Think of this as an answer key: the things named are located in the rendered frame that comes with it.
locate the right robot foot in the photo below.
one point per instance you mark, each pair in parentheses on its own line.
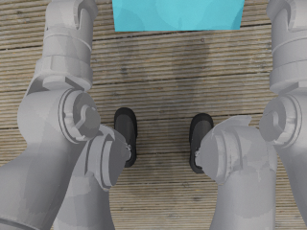
(200,125)

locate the robot left forearm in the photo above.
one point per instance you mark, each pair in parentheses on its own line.
(67,47)

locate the left robot upper arm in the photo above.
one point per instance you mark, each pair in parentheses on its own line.
(56,125)

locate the right robot upper arm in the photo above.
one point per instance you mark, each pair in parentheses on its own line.
(284,125)

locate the robot right forearm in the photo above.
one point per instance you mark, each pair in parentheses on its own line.
(289,46)

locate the right robot thigh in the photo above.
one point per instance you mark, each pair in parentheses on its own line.
(237,157)

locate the carton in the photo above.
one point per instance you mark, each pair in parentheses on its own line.
(177,15)

